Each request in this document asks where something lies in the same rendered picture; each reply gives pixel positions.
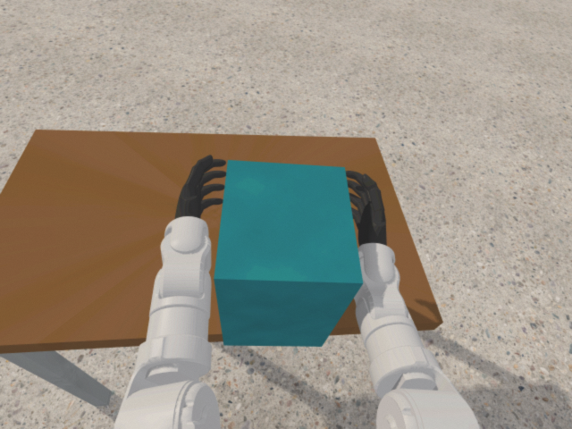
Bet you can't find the robot left upper arm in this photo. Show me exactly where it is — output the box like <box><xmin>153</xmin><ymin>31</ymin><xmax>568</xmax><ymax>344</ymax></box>
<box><xmin>114</xmin><ymin>380</ymin><xmax>221</xmax><ymax>429</ymax></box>

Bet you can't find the table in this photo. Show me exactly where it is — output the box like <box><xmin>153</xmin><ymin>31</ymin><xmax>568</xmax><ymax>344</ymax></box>
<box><xmin>0</xmin><ymin>130</ymin><xmax>443</xmax><ymax>407</ymax></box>

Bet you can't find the left robot hand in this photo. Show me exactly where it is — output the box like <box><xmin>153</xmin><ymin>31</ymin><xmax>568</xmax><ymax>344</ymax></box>
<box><xmin>175</xmin><ymin>155</ymin><xmax>226</xmax><ymax>219</ymax></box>

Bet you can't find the right robot forearm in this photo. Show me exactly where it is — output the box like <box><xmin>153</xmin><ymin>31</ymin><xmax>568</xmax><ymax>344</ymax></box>
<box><xmin>354</xmin><ymin>243</ymin><xmax>480</xmax><ymax>429</ymax></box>

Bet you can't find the carton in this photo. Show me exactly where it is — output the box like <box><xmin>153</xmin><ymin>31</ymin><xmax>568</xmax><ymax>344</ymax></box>
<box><xmin>214</xmin><ymin>160</ymin><xmax>363</xmax><ymax>347</ymax></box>

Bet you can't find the right robot hand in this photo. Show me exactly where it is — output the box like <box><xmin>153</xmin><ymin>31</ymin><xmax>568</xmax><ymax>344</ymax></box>
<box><xmin>346</xmin><ymin>171</ymin><xmax>387</xmax><ymax>246</ymax></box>

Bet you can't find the robot right upper arm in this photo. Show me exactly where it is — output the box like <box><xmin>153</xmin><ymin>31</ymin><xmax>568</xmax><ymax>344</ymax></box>
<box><xmin>376</xmin><ymin>388</ymin><xmax>479</xmax><ymax>429</ymax></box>

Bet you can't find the left robot forearm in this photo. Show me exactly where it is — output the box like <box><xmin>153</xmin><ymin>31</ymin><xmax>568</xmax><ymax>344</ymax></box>
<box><xmin>114</xmin><ymin>216</ymin><xmax>212</xmax><ymax>428</ymax></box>

